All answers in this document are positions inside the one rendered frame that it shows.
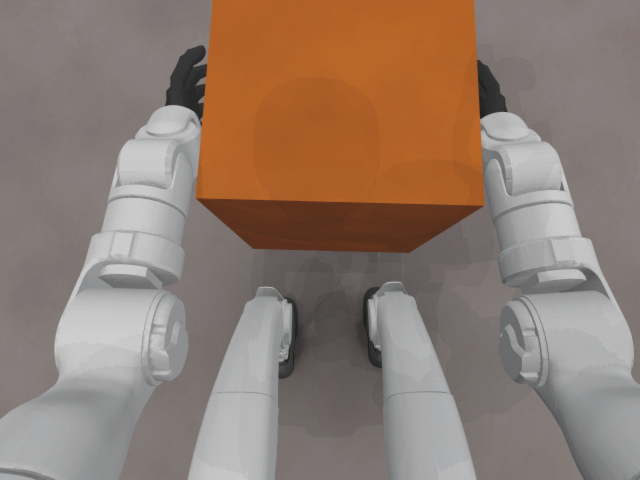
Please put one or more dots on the carton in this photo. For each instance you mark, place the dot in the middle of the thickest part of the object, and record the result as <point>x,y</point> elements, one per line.
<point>341,125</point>

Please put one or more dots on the right robot forearm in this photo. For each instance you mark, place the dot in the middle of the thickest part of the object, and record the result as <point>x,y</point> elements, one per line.
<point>542,249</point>

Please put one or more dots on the robot left hand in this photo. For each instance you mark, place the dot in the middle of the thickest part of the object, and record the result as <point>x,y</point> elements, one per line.
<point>182,90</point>

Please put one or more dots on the robot right hand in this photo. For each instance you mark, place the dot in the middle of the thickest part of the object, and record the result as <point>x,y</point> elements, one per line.
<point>490,98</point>

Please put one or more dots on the right robot upper arm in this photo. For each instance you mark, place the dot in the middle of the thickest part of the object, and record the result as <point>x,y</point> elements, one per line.
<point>573,349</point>

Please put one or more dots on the left robot upper arm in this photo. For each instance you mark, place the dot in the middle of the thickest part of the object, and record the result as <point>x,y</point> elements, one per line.
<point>115,346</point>

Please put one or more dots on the left robot forearm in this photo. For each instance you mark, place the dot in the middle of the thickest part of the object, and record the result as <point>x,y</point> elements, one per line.
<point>139,246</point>

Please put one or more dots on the robot right thigh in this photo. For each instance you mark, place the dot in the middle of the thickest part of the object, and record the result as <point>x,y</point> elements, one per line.
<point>423,433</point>

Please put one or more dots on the right robot shin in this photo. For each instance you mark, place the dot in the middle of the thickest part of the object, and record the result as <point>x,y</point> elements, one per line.
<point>390,287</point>

